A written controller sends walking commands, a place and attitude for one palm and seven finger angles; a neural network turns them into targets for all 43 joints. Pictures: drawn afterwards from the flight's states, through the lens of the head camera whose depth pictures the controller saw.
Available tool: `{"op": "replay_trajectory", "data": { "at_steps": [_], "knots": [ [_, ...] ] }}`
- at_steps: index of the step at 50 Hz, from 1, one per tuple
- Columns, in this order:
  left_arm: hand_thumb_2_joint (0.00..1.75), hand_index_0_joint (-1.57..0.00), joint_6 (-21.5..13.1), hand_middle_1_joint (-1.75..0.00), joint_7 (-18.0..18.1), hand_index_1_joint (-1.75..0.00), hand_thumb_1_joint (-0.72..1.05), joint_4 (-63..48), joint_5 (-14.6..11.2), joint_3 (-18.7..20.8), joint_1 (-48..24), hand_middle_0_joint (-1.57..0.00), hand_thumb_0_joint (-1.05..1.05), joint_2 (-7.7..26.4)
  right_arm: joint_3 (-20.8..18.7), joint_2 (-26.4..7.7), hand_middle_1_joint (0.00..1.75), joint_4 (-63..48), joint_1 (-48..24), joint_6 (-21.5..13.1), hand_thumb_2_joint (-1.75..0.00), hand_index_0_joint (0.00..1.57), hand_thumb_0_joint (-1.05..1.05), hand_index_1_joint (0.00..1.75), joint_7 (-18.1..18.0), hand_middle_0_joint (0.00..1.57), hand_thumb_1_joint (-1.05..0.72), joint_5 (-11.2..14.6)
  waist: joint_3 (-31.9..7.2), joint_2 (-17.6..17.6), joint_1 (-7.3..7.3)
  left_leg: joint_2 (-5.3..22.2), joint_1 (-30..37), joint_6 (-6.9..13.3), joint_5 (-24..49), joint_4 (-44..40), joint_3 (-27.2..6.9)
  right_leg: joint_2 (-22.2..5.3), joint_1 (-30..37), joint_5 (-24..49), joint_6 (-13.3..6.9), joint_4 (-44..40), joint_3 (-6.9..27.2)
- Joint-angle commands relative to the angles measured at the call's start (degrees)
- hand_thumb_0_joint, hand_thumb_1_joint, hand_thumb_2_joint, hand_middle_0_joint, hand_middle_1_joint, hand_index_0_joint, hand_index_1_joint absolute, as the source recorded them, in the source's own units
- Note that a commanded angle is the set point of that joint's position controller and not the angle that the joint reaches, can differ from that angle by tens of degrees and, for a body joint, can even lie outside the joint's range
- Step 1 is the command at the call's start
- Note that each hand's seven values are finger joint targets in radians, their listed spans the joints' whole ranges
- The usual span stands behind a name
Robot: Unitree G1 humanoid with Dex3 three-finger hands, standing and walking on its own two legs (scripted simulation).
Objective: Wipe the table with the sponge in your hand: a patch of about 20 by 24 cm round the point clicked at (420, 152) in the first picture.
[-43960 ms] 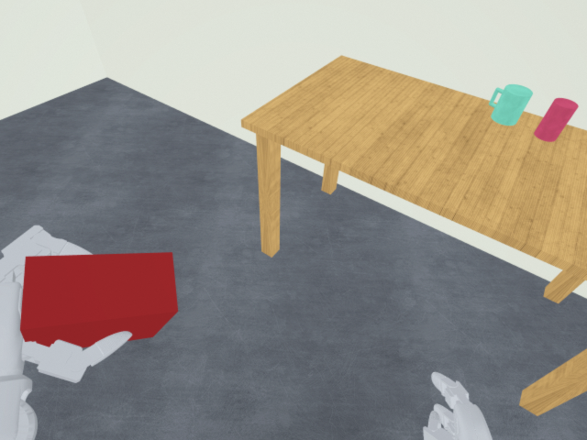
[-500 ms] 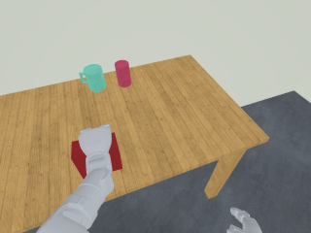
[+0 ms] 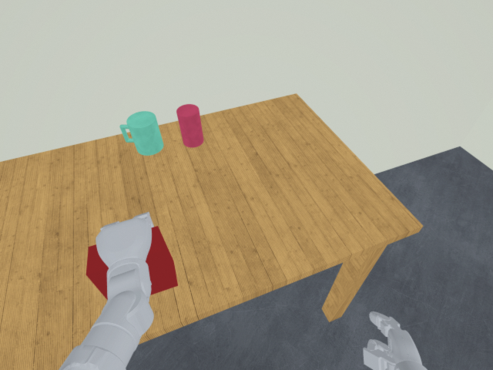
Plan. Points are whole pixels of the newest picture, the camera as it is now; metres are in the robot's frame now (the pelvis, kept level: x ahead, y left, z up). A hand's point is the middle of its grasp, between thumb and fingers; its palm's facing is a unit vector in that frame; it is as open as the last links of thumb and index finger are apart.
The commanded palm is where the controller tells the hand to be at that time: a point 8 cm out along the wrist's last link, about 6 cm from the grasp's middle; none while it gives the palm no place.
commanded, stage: slide back across to the middle lane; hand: left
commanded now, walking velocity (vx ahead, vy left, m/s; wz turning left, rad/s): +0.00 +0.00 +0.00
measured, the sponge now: (139, 272) +0.30 +0.25 -0.06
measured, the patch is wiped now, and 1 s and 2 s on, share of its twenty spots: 1.00 1.00 1.00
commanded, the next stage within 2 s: wipe forward along the middle lane in 0.32 s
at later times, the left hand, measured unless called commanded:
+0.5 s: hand (118, 267) +0.28 +0.27 -0.02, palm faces -0.07 -0.06 -1.00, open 10.2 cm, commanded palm +0.26 +0.26 +0.02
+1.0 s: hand (116, 247) +0.33 +0.29 -0.02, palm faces -0.13 +0.01 -0.99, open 10.2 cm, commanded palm +0.31 +0.29 +0.00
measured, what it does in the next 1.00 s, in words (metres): stands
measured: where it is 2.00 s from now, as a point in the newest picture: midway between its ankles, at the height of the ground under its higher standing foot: outside the picture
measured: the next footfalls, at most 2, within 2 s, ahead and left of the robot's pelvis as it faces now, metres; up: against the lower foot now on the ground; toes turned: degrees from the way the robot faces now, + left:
none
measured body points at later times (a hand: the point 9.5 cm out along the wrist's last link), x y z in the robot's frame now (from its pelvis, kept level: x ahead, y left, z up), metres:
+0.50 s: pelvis -0.01 +0.01 +0.00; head +0.00 +0.00 +0.45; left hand +0.28 +0.27 +0.04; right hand +0.19 -0.23 -0.10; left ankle -0.05 +0.12 -0.73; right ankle +0.02 -0.10 -0.73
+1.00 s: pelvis -0.04 -0.01 -0.02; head +0.01 -0.03 +0.43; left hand +0.33 +0.28 +0.04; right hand +0.09 -0.27 -0.15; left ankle -0.05 +0.12 -0.73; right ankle +0.02 -0.10 -0.73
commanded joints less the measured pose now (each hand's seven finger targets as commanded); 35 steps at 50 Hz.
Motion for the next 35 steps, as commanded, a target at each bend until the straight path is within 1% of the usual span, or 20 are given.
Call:
{"op": "replay_trajectory", "data": {
  "at_steps": [1, 2, 3, 6, 7, 8, 10, 12, 13, 16, 17, 21, 22, 25, 28, 29, 31, 32, 33, 35],
  "knots": [
    [1.3, -1.2, 1.58, -1.6, -0.54, -1.6, 0.1, -1.64, 1.0, 5.88, 0.08, -1.2, 0.0, 11.03, -2.31, -6.76, 0.3, -8.43, -6.99, -3.0, -0.9, 0.2, 0.0, 0.3, -0.01, 0.2, -0.9, -0.17, -10.19, -5.75, 2.61, -2.69, -1.42, 0.87, 16.84, -2.59, -0.58, -1.2, 14.76, 23.49, -2.32, -2.26, 2.05],
    [1.3, -1.2, 1.46, -1.6, -0.68, -1.6, 0.1, -2.69, 0.95, 6.67, -1.02, -1.2, 0.0, 12.18, -2.34, -7.04, 0.3, -8.61, -7.41, -2.95, -0.9, 0.2, 0.0, 0.3, -0.04, 0.2, -0.9, -0.1, -10.03, -5.63, 2.53, -2.64, -1.32, 0.79, 17.06, -2.75, -1.04, -1.12, 14.61, 23.82, -2.48, -2.3, 2.55],
    [1.3, -1.2, 1.35, -1.6, -0.62, -1.6, 0.1, -3.21, 0.8, 5.77, -1.47, -1.2, 0.0, 11.35, -2.39, -6.89, 0.3, -8.57, -7.01, -3.0, -0.9, 0.2, 0.0, 0.3, -0.1, 0.2, -0.9, -0.27, -10.05, -5.14, 2.0, -2.63, -1.15, 0.98, 16.65, -2.6, -0.61, -1.24, 14.65, 23.96, -2.23, -2.2, 2.33],
    [1.3, -1.2, 1.2, -1.6, -0.85, -1.6, 0.1, -2.75, 0.83, 6.77, 0.36, -1.2, 0.0, 12.53, -2.32, -6.96, 0.3, -8.33, -7.19, -3.18, -0.9, 0.2, 0.0, 0.3, -0.2, 0.2, -0.9, -0.13, -8.63, -6.49, 2.32, -2.77, -1.49, 0.96, 16.24, -2.95, -0.77, -1.22, 14.72, 23.16, -2.13, -2.75, 2.45],
    [1.3, -1.2, 1.14, -1.6, -0.9, -1.6, 0.1, -4.27, 0.62, 8.44, -0.02, -1.2, 0.0, 14.24, -2.43, -7.21, 0.3, -8.63, -7.46, -3.17, -0.9, 0.2, 0.0, 0.3, -0.24, 0.2, -0.9, -0.07, -9.66, -4.98, 2.82, -2.74, -1.17, 0.91, 16.42, -3.18, -1.1, -1.13, 15.0, 22.52, -2.38, -2.7, 2.89],
    [1.3, -1.2, 1.03, -1.6, -1.05, -1.6, 0.1, -4.24, 0.8, 6.43, -0.96, -1.2, 0.0, 12.52, -2.4, -6.96, 0.3, -8.54, -7.26, -3.23, -0.9, 0.2, 0.0, 0.3, -0.33, 0.2, -0.9, -0.13, -9.21, -5.05, 1.98, -2.69, -0.87, 1.07, 16.28, -2.98, -0.92, -1.15, 14.46, 22.14, -2.21, -2.62, 2.31],
    [1.3, -1.2, 0.91, -1.6, -1.39, -1.6, 0.1, -4.32, 0.94, 5.14, -0.38, -1.2, 0.0, 11.07, -2.39, -6.93, 0.3, -8.63, -7.26, -3.52, -0.9, 0.2, 0.0, 0.3, -0.22, 0.2, -0.9, -0.03, -8.1, -3.84, 1.88, -2.54, -0.76, 0.97, 16.14, -3.17, -1.01, -1.09, 13.38, 20.94, -2.36, -2.83, 1.94],
    [1.3, -1.2, 0.66, -1.6, -1.77, -1.6, 0.1, -5.61, 0.65, 6.55, -1.1, -1.2, 0.0, 12.45, -2.62, -7.27, 0.3, -8.73, -7.51, -3.6, -0.9, 0.2, 0.0, 0.3, -0.26, 0.2, -0.9, 0.05, -8.8, -3.46, 1.97, -2.52, -0.31, 1.03, 16.13, -3.07, -1.44, -0.82, 13.13, 19.81, -2.63, -2.98, 2.27],
    [1.3, -1.2, 0.44, -1.6, -1.98, -1.6, 0.1, -5.66, 0.56, 4.48, -1.78, -1.2, 0.0, 10.53, -2.63, -7.02, 0.3, -8.66, -7.14, -3.64, -0.9, 0.2, 0.0, 0.3, -0.4, 0.2, -0.9, -0.09, -8.56, -3.4, 1.34, -2.47, -0.21, 1.21, 15.74, -2.84, -1.16, -0.99, 12.78, 19.33, -2.4, -2.96, 1.64],
    [1.3, -1.2, -0.44, -1.6, -2.35, -1.6, 0.1, -4.67, 0.74, 3.85, -1.06, -1.2, 0.0, 9.49, -2.68, -7.01, 0.3, -8.48, -6.9, -3.84, -0.9, 0.2, 0.0, 0.3, -0.36, 0.2, -0.9, -0.09, -7.41, -5.11, 1.26, -2.26, -0.59, 1.15, 15.01, -2.88, -1.64, -0.76, 11.29, 16.92, -2.51, -3.15, 1.28],
    [1.3, -1.2, -0.79, -1.6, -2.4, -1.6, 0.1, -5.89, 0.71, 4.54, -1.97, -1.2, 0.0, 9.99, -2.85, -7.15, 0.3, -8.65, -7.23, -3.92, -0.9, 0.2, 0.0, 0.3, -0.37, 0.2, -0.9, -0.04, -7.94, -4.03, 1.36, -2.17, -0.33, 1.13, 14.85, -2.99, -1.94, -0.61, 10.82, 15.8, -2.72, -3.16, 1.49],
    [1.3, -1.2, -1.58, -1.6, -2.14, -1.6, 0.1, -4.59, 1.17, 2.59, -4.29, -1.2, 0.0, 8.41, -2.79, -7.05, 0.3, -8.4, -6.47, -4.04, -0.9, 0.2, 0.0, 0.3, -0.52, 0.2, -0.9, -0.23, -6.97, -4.78, 0.7, -1.95, -0.99, 1.18, 12.96, -2.76, -1.93, -0.66, 8.98, 12.48, -2.55, -2.99, 0.42],
    [1.3, -1.2, -1.62, -1.6, -1.87, -1.6, 0.1, -3.92, 1.04, 5.13, -5.31, -1.2, 0.0, 10.88, -2.88, -7.24, 0.3, -8.15, -6.56, -3.99, -0.9, 0.2, 0.0, 0.3, -0.7, 0.2, -0.9, -0.12, -6.54, -4.16, 0.96, -1.94, -1.47, 1.14, 11.89, -3.02, -2.18, -0.45, 8.35, 10.61, -2.73, -3.27, 0.85],
    [1.3, -1.2, -2.01, -1.6, -1.38, -1.6, 0.1, -0.82, 2.12, 3.48, -11.15, -1.2, 0.0, 10.33, -2.66, -7.11, 0.3, -7.24, -5.48, -3.96, -0.9, 0.2, 0.0, 0.3, -1.12, 0.2, -0.9, -0.29, -5.06, -3.76, -0.34, -1.94, -2.53, 1.1, 9.65, -2.76, -1.95, -0.65, 5.85, 7.15, -2.48, -3.19, -0.1],
    [1.3, -1.2, -2.8, -1.6, -1.01, -1.6, 0.1, 2.38, 2.87, 6.1, -14.5, -1.2, 0.0, 13.9, -2.62, -7.46, 0.3, -6.42, -4.15, -3.91, -0.9, 0.2, 0.0, 0.3, -1.68, 0.2, -0.9, -0.61, -6.61, -4.17, -0.52, -2.12, -4.09, 1.22, 8.12, -2.15, -1.81, -0.69, 5.6, 5.45, -2.35, -2.71, -0.01],
    [1.3, -1.2, -3.13, -1.6, -0.92, -1.6, 0.1, 4.22, 3.32, 6.53, -14.79, -1.2, 0.0, 14.3, -2.53, -7.37, 0.3, -6.15, -3.84, -3.84, -0.9, 0.2, 0.0, 0.3, -1.82, 0.2, -0.9, -0.68, -6.03, -4.92, -0.5, -2.25, -4.97, 1.18, 8.02, -1.92, -1.92, -0.7, 5.26, 5.52, -2.35, -2.64, 0.04],
    [1.3, -1.2, -4.15, -1.6, -0.86, -1.6, 0.1, 6.65, 3.62, 5.61, -17.54, -1.2, 0.0, 13.55, -2.55, -7.41, 0.3, -5.62, -2.97, -3.98, -0.9, 0.2, 0.0, 0.3, -2.11, 0.2, -0.9, -0.81, -5.51, -6.11, -1.55, -2.13, -6.06, 1.27, 6.6, -1.41, -1.62, -0.86, 3.73, 4.17, -1.97, -2.75, 0.14],
    [1.3, -1.2, -4.82, -1.6, -0.54, -1.6, 0.1, 7.36, 3.86, 8.51, -19.06, -1.2, 0.0, 16.7, -2.73, -7.78, 0.3, -5.16, -2.37, -4.02, -0.9, 0.2, 0.0, 0.3, -2.2, 0.2, -0.9, -0.89, -6.55, -6.6, -1.38, -1.97, -6.59, 1.21, 6.41, -1.25, -1.9, -0.73, 3.81, 3.7, -2.11, -2.48, 0.59],
    [1.3, -1.2, -5.27, -1.6, -0.58, -1.6, 0.1, 8.44, 4.05, 6.47, -19.05, -1.2, 0.0, 14.67, -2.61, -7.47, 0.3, -5.48, -2.01, -4.1, -0.9, 0.2, 0.0, 0.3, -2.33, 0.2, -0.9, -0.98, -6.94, -5.61, -1.54, -2.17, -7.18, 1.28, 5.92, -1.04, -1.56, -0.92, 3.55, 3.18, -1.89, -2.17, 0.11],
    [1.3, -1.2, -6.35, -1.6, -0.26, -1.6, 0.1, 10.75, 3.97, 6.25, -20.67, -1.2, 0.0, 14.31, -2.68, -7.54, 0.3, -5.05, -1.07, -4.3, -0.9, 0.2, 0.0, 0.3, -2.29, 0.2, -0.9, -1.03, -7.04, -6.79, -2.17, -1.98, -8.36, 1.27, 5.34, -0.29, -1.37, -1.05, 2.55, 3.15, -1.64, -1.95, 0.08]
  ]
}}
